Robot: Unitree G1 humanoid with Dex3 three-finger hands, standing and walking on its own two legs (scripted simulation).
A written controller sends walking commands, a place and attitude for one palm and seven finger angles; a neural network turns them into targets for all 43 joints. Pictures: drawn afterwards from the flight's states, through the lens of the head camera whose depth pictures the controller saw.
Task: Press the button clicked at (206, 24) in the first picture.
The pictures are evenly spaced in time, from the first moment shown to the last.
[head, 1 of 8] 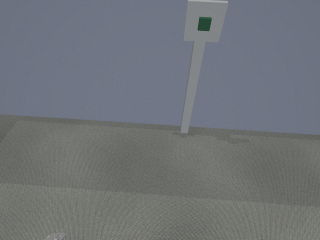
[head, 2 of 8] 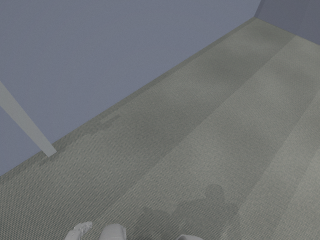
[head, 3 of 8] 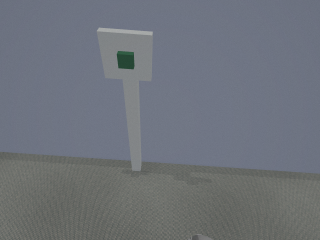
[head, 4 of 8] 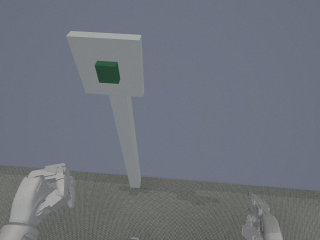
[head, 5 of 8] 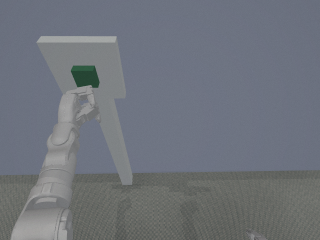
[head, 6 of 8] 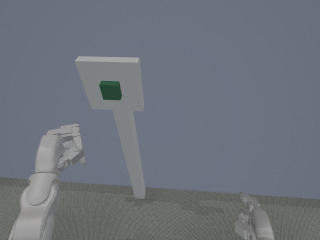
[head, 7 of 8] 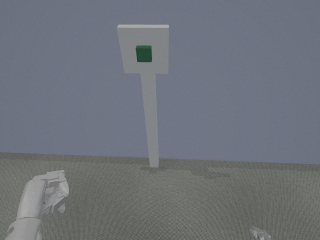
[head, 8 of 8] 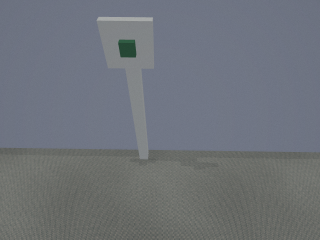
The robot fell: no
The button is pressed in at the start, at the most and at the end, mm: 0 11 0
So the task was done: yes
